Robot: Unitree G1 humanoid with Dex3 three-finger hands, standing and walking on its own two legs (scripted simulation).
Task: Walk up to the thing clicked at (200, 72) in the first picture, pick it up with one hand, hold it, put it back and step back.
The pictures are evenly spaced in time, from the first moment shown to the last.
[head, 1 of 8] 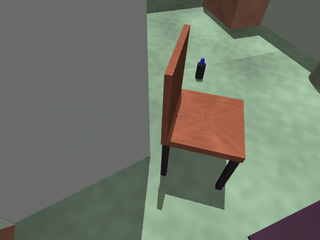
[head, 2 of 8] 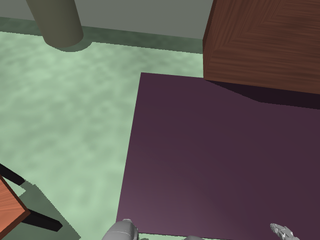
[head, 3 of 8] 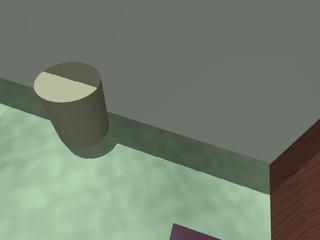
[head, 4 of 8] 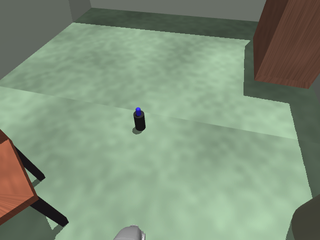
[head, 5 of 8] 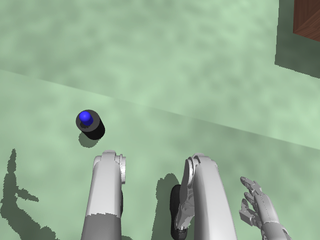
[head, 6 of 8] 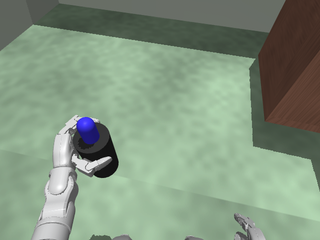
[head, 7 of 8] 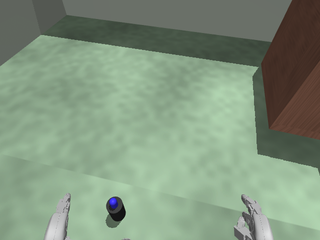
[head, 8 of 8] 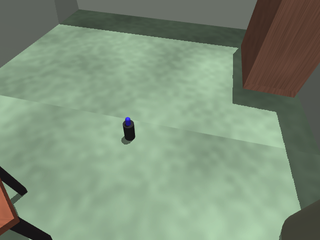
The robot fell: no
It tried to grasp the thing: yes
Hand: left
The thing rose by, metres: 0.67
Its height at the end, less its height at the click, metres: +0.00
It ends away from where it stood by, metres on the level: 0.01
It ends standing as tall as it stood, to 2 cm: yes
